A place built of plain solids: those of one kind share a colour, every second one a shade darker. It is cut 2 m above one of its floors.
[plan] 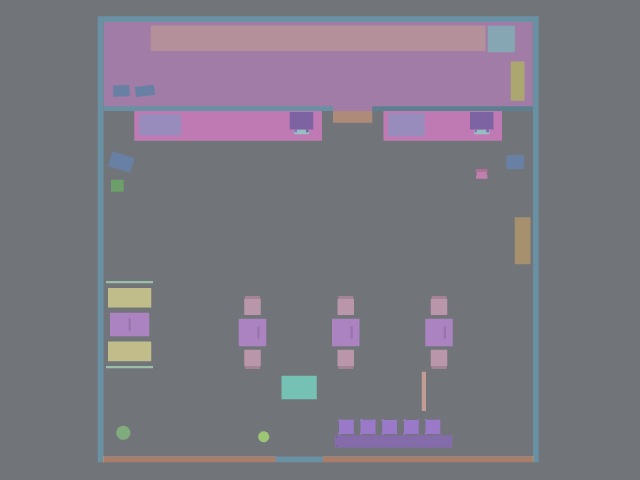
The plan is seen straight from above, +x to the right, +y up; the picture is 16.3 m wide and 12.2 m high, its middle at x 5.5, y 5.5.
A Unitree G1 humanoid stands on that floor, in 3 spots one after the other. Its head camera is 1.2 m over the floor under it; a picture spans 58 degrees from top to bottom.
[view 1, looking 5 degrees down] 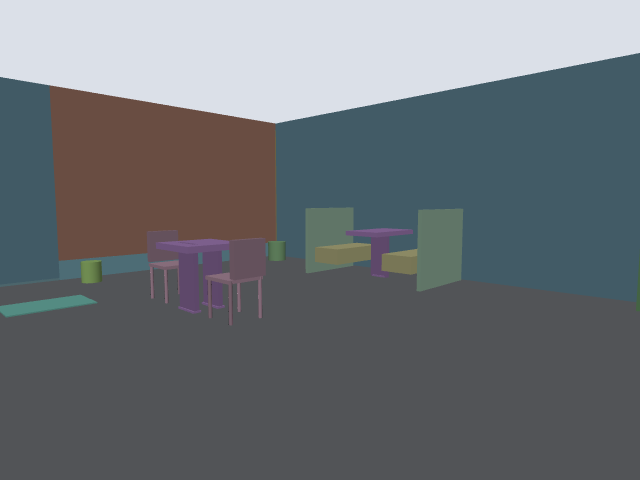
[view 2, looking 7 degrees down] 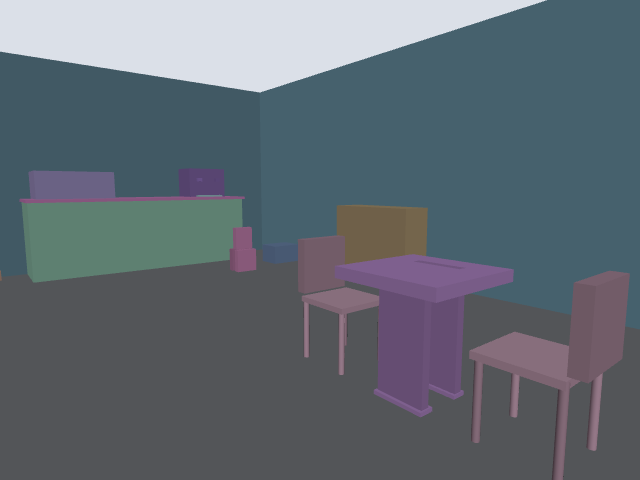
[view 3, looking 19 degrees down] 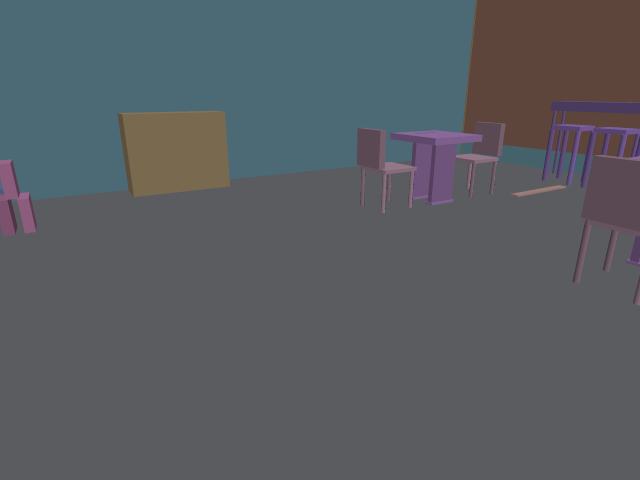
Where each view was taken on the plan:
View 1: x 6.33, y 7.48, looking -136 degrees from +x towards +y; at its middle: booth_back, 7.49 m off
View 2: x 6.57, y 1.65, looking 51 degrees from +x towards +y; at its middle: side_chair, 3.05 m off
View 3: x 4.97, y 6.78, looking -31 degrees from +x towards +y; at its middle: ground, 3.69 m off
